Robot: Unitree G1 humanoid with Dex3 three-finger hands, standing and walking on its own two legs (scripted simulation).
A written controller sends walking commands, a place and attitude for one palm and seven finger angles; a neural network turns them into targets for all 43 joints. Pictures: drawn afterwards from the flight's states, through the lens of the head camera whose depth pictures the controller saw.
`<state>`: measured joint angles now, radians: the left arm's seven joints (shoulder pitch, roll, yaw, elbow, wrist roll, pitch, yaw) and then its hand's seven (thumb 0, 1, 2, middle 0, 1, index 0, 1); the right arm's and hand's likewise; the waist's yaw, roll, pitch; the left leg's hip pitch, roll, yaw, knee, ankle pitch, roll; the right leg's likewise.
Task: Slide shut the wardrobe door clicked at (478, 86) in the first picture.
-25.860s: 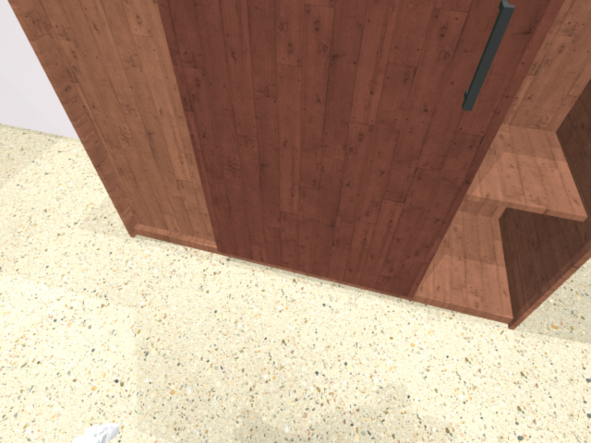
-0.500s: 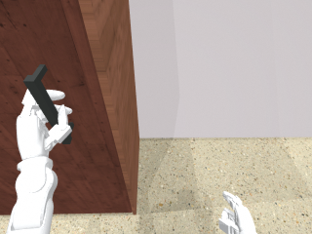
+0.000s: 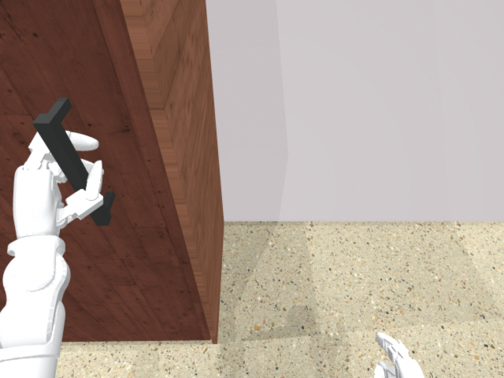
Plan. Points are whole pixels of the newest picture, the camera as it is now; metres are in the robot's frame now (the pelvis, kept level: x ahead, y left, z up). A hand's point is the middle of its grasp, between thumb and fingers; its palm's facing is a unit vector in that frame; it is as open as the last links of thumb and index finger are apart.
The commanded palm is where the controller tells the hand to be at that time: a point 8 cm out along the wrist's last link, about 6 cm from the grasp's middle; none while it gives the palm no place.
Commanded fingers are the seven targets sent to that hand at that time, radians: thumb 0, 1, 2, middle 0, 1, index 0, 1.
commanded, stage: loosen the grip on the handle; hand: left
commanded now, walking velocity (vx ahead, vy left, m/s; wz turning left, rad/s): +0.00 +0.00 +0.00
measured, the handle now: (84, 168) +0.32 +0.27 +0.18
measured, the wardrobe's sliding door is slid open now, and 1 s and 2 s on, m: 0.00 0.00 0.00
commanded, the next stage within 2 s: slip the hand off the handle in 0.52 s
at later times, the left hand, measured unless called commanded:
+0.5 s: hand (97, 196) +0.29 +0.24 +0.17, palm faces +0.48 -0.85 -0.21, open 14.5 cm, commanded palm +0.24 +0.27 +0.18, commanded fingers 0.00 -0.55 0.20 -0.25 -1.15 -0.25 -1.15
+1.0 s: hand (58, 206) +0.26 +0.28 +0.17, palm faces +0.51 -0.83 -0.23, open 14.8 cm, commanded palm +0.22 +0.32 +0.17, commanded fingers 0.00 -0.55 0.20 -0.25 -1.15 -0.25 -1.15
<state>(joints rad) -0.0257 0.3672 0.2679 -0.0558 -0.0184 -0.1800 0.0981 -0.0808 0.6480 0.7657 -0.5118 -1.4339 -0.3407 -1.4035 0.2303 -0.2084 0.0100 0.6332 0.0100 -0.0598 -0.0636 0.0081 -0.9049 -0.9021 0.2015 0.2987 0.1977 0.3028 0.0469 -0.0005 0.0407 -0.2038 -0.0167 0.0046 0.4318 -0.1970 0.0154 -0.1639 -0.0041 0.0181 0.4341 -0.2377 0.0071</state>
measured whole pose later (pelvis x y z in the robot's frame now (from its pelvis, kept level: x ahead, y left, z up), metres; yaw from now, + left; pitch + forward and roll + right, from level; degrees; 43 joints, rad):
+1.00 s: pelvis +0.02 -0.03 -0.01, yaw +2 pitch +0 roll +0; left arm 0.10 0.38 0.48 -0.11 -0.18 -0.11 -0.01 -0.02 -0.56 0.20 -0.28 -1.16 -0.24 -1.14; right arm 0.19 -0.23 0.00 0.70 0.01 -0.10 -0.11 0.01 -0.90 -0.90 0.21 0.30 0.20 0.30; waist 0.06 0.03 -0.02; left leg -0.29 0.00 -0.04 0.59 -0.30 -0.02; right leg -0.24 0.02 -0.02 0.59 -0.36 -0.03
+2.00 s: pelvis +0.00 -0.02 -0.01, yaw +3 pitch -3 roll -1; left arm 0.43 0.37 0.54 -0.31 -0.31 -0.19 -0.13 -0.02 -0.56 0.20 -0.26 -1.15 -0.26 -1.15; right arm 0.18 -0.23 0.04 0.68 0.02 -0.21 -0.13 0.01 -0.90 -0.90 0.21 0.30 0.20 0.30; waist 0.11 0.03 -0.01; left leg -0.28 -0.01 -0.06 0.61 -0.28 -0.01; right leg -0.20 0.01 -0.05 0.58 -0.33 -0.01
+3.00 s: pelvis +0.02 -0.01 +0.00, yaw +0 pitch -6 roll +0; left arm 0.50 0.33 0.35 -0.38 -0.07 -0.10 0.14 -0.01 0.18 0.56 -0.24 -0.71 -0.23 -0.72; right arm 0.22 -0.21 0.01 0.71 -0.01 -0.19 -0.09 0.01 -0.90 -0.90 0.21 0.30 0.20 0.30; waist 0.07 0.06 0.05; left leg -0.08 0.00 -0.01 0.40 -0.22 0.01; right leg -0.03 0.01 0.01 0.37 -0.24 0.00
